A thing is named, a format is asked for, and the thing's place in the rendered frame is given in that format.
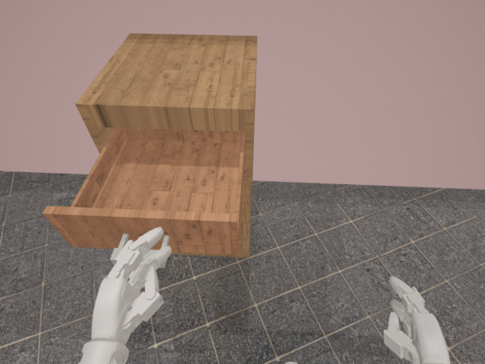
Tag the robot right hand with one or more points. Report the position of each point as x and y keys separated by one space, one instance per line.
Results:
x=419 y=324

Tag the left robot forearm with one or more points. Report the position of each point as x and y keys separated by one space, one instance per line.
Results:
x=104 y=351

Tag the robot left hand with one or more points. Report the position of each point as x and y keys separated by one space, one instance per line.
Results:
x=111 y=317

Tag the cabinet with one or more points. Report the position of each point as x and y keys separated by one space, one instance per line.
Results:
x=179 y=82

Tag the handle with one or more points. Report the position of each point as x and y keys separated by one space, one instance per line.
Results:
x=123 y=243

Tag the drawer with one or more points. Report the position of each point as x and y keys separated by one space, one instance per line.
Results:
x=188 y=182

